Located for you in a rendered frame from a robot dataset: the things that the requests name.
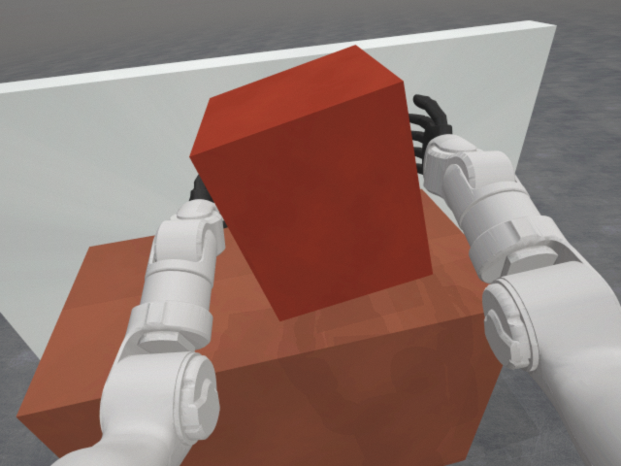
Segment left robot forearm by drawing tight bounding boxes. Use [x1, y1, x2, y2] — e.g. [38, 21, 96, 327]
[100, 199, 225, 433]

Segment robot left upper arm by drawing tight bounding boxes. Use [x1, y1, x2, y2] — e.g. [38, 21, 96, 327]
[50, 351, 220, 466]

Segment pedestal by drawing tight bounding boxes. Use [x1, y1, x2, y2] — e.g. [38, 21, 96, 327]
[16, 189, 503, 466]

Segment right robot hand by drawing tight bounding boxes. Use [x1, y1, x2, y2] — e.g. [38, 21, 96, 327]
[409, 94, 452, 175]

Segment right robot forearm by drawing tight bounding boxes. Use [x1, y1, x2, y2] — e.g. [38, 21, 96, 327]
[423, 134, 621, 316]

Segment robot right upper arm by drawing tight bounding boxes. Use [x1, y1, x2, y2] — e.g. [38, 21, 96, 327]
[482, 261, 621, 466]

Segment left robot hand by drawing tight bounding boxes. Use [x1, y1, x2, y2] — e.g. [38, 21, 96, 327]
[189, 174, 228, 228]

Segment carton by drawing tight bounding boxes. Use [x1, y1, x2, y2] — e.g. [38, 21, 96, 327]
[189, 45, 433, 321]

